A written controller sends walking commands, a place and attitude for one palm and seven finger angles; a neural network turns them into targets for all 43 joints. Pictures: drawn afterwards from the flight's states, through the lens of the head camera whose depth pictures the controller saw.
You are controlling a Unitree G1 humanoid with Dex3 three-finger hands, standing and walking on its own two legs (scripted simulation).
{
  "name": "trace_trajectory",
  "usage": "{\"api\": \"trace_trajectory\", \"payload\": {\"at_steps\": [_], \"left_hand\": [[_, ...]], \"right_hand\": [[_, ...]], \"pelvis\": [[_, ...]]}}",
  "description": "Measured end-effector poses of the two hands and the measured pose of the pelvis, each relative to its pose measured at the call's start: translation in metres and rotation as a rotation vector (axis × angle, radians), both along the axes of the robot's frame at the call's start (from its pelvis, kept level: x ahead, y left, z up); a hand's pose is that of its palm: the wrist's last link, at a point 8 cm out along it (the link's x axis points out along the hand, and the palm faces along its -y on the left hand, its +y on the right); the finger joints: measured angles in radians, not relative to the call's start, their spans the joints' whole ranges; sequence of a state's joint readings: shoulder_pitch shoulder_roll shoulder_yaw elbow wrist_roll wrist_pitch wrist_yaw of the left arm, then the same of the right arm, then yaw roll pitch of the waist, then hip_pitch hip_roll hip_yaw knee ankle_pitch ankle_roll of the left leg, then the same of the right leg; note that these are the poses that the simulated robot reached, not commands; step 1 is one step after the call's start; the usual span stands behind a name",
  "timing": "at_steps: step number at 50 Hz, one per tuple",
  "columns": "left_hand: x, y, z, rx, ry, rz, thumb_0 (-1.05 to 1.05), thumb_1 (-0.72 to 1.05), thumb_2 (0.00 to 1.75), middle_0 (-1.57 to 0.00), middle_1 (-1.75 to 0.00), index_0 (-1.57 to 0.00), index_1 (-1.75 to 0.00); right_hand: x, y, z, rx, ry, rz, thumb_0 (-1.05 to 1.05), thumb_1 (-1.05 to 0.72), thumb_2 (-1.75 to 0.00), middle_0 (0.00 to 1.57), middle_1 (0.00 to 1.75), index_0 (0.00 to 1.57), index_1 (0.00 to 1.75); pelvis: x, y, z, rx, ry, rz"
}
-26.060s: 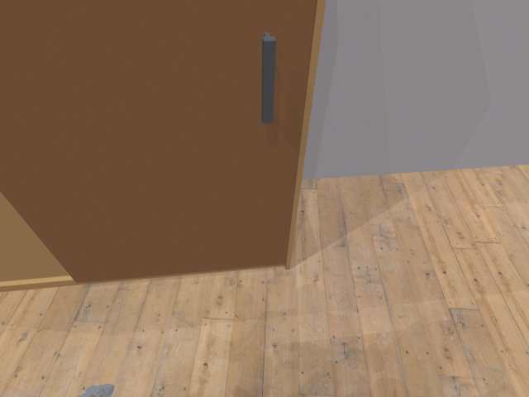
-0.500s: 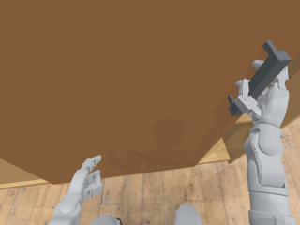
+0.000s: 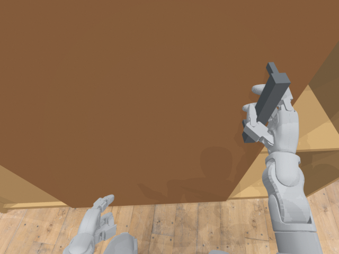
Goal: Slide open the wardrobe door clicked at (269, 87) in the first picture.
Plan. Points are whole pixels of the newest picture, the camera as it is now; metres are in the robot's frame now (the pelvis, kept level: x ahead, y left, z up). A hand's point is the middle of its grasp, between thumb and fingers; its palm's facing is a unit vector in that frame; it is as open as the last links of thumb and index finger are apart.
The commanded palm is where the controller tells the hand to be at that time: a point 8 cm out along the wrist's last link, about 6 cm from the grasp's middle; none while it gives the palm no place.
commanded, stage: step sideways, sliding the door along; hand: right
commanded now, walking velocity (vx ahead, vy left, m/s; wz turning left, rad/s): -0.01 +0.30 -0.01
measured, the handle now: (258, 106) +0.38 -0.21 +0.13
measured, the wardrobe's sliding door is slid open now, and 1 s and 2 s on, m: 0.43 0.67 0.67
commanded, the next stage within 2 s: stop walking and hold the door there in 1.06 s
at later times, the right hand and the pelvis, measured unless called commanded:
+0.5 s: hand (177, 126) +0.34 -0.03 +0.13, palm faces +0.23 +0.97 -0.02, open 6.1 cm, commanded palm +0.31 -0.03 +0.11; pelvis -0.01 +0.15 +0.00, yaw -1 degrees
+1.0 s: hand (128, 127) +0.34 +0.07 +0.13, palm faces +0.42 +0.91 -0.03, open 6.8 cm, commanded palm +0.31 +0.10 +0.12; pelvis -0.01 +0.30 -0.03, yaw -3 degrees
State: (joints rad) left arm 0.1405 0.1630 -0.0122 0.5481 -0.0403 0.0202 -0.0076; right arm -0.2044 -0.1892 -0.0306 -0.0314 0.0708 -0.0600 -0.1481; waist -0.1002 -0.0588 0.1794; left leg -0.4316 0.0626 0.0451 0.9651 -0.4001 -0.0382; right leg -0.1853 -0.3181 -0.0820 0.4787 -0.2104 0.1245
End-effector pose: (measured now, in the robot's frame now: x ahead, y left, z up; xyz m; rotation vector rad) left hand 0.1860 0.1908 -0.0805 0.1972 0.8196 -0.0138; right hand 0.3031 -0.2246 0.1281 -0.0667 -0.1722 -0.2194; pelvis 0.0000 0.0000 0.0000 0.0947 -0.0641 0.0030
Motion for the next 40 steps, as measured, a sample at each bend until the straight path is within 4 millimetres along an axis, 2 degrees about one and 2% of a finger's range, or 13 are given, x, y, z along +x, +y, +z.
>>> {"api": "trace_trajectory", "payload": {"at_steps": [3, 5, 9, 13, 17, 23, 27, 32, 35, 37, 40], "left_hand": [[0.006, 0.023, -0.013, -0.046, -0.033, -0.019, 0.01, 0.90, 0.90, -0.20, -0.30, -0.20, -0.30], [0.010, 0.042, -0.028, -0.074, -0.054, -0.035, 0.01, 0.90, 0.90, -0.20, -0.30, -0.20, -0.30], [0.006, 0.082, -0.048, -0.052, -0.014, -0.003, 0.01, 0.90, 0.90, -0.20, -0.30, -0.20, -0.30], [-0.012, 0.114, -0.042, 0.014, 0.061, 0.042, 0.01, 0.91, 0.90, -0.20, -0.30, -0.20, -0.30], [-0.026, 0.139, -0.038, 0.087, 0.082, 0.079, 0.01, 0.91, 0.90, -0.20, -0.30, -0.20, -0.30], [-0.036, 0.158, -0.012, 0.071, 0.095, 0.070, 0.01, 0.91, 0.90, -0.20, -0.30, -0.20, -0.30], [-0.032, 0.174, -0.001, 0.062, 0.091, 0.033, 0.01, 0.91, 0.90, -0.20, -0.30, -0.20, -0.30], [-0.018, 0.207, 0.000, 0.027, 0.034, 0.000, 0.01, 0.90, 0.90, -0.20, -0.30, -0.20, -0.30], [-0.006, 0.231, -0.012, -0.017, -0.011, -0.031, 0.01, 0.90, 0.90, -0.20, -0.30, -0.20, -0.30], [0.004, 0.250, -0.029, -0.044, -0.041, -0.057, 0.01, 0.90, 0.90, -0.20, -0.30, -0.20, -0.30], [0.010, 0.279, -0.050, -0.036, -0.034, -0.042, 0.01, 0.90, 0.90, -0.20, -0.30, -0.20, -0.30]], "right_hand": [[0.001, 0.019, -0.001, -0.036, -0.014, -0.038, 0.00, -0.71, -0.84, 0.40, 1.40, 0.22, 1.37], [0.001, 0.032, -0.001, -0.059, -0.034, -0.077, -0.01, -0.70, -0.84, 0.41, 1.40, 0.21, 1.36], [0.000, 0.060, 0.000, -0.042, 0.003, -0.123, -0.02, -0.69, -0.84, 0.43, 1.40, 0.22, 1.34], [0.001, 0.085, 0.000, 0.002, 0.000, -0.090, 0.00, -0.71, -0.83, 0.43, 1.40, 0.24, 1.36], [0.002, 0.103, -0.005, -0.007, -0.063, -0.015, -0.01, -0.71, -0.82, 0.43, 1.40, 0.23, 1.34], [0.002, 0.135, -0.001, 0.006, -0.012, 0.007, 0.00, -0.72, -0.81, 0.41, 1.40, 0.26, 1.33], [0.002, 0.158, 0.001, 0.039, 0.017, -0.019, 0.02, -0.72, -0.82, 0.38, 1.40, 0.28, 1.36], [0.002, 0.186, 0.001, 0.017, 0.019, -0.065, 0.01, -0.71, -0.83, 0.39, 1.40, 0.27, 1.37], [0.002, 0.205, 0.001, -0.008, 0.009, -0.116, 0.00, -0.70, -0.84, 0.41, 1.40, 0.25, 1.37], [0.002, 0.217, 0.000, -0.028, -0.014, -0.159, -0.01, -0.68, -0.84, 0.42, 1.40, 0.24, 1.35], [0.002, 0.237, 0.000, -0.035, -0.003, -0.199, -0.01, -0.68, -0.84, 0.43, 1.40, 0.22, 1.34]], "pelvis": [[-0.001, 0.032, -0.012, -0.017, -0.008, -0.004], [-0.002, 0.055, -0.026, -0.046, -0.018, -0.018], [-0.010, 0.072, -0.026, -0.037, -0.034, -0.055], [-0.011, 0.082, -0.017, -0.076, 0.001, -0.041], [-0.012, 0.097, -0.026, -0.089, -0.003, -0.044], [-0.012, 0.135, -0.005, -0.049, -0.008, -0.035], [-0.013, 0.164, 0.004, -0.006, 0.016, -0.002], [-0.013, 0.207, 0.001, 0.004, 0.002, 0.010], [-0.012, 0.240, -0.011, -0.013, -0.011, -0.012], [-0.009, 0.264, -0.029, -0.048, -0.019, -0.040], [-0.013, 0.277, -0.036, -0.013, -0.049, -0.089]]}}
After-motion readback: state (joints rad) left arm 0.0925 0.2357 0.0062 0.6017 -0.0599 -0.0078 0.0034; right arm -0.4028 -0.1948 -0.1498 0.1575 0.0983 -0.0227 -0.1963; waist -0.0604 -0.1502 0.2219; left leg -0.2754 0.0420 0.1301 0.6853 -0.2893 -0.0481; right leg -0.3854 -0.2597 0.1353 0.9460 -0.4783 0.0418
